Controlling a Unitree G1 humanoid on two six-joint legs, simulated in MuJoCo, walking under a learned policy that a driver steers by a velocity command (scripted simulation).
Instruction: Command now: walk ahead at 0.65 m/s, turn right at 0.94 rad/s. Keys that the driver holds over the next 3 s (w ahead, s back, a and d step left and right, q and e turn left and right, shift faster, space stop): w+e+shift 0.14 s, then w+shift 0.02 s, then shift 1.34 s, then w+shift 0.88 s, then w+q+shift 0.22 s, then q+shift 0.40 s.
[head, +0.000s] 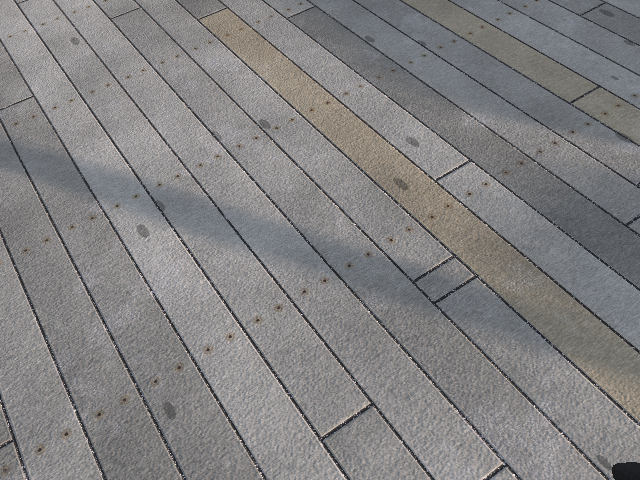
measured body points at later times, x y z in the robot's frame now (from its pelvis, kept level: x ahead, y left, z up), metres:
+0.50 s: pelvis +0.23 +0.02 -0.01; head +0.28 +0.02 +0.44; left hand +0.51 +0.18 -0.10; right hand +0.16 -0.25 -0.13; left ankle +0.17 +0.14 -0.75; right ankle +0.30 -0.14 -0.71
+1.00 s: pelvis +0.35 -0.01 -0.02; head +0.36 +0.00 +0.43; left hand +0.56 +0.18 -0.14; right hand +0.38 -0.30 -0.14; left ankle +0.41 +0.11 -0.75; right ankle +0.36 -0.13 -0.75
